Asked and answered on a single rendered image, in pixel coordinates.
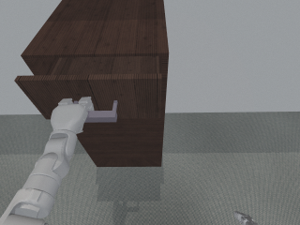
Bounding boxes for robot right hand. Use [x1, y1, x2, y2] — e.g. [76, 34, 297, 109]
[233, 211, 259, 225]

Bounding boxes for robot left forearm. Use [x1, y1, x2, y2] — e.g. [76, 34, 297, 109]
[0, 129, 78, 225]

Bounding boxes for robot left hand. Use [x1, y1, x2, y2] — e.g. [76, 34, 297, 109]
[51, 97, 95, 135]

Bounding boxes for cabinet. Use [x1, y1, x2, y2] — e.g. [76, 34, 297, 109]
[21, 0, 169, 167]

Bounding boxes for robot left upper arm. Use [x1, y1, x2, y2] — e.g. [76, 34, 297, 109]
[2, 213, 49, 225]

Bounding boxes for drawer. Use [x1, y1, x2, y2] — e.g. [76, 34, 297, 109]
[14, 56, 162, 120]

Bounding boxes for handle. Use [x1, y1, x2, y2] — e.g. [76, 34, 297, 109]
[73, 100, 118, 123]

